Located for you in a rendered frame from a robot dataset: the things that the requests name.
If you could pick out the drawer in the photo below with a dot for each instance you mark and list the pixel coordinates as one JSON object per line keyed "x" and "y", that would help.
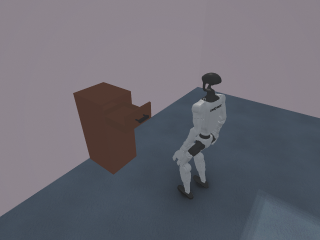
{"x": 123, "y": 115}

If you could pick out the left robot forearm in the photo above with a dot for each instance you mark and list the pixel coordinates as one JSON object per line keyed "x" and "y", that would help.
{"x": 189, "y": 141}

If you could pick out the robot left upper arm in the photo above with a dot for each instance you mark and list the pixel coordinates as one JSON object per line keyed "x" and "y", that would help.
{"x": 197, "y": 111}

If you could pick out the robot right shin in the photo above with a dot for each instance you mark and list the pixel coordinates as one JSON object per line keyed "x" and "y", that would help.
{"x": 200, "y": 166}

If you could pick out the cabinet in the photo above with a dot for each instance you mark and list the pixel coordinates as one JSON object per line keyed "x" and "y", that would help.
{"x": 107, "y": 146}

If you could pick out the humanoid robot head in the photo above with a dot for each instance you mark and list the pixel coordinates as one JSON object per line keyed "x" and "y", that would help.
{"x": 211, "y": 79}

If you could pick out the handle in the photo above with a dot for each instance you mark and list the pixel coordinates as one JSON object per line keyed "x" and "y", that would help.
{"x": 143, "y": 118}

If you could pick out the left robot hand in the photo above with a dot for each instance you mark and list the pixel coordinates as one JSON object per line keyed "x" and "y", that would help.
{"x": 179, "y": 155}

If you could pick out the right robot forearm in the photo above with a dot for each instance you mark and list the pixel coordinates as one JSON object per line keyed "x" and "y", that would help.
{"x": 218, "y": 126}

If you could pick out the robot right upper arm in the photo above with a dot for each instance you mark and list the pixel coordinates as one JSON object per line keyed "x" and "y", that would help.
{"x": 222, "y": 115}

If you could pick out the right robot hand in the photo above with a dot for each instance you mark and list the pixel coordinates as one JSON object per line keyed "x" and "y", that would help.
{"x": 216, "y": 137}

